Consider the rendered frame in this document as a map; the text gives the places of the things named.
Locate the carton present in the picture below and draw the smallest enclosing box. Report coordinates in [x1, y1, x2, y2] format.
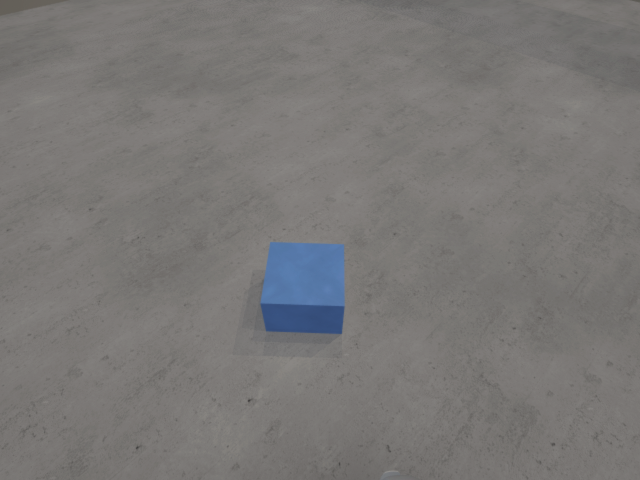
[260, 242, 345, 334]

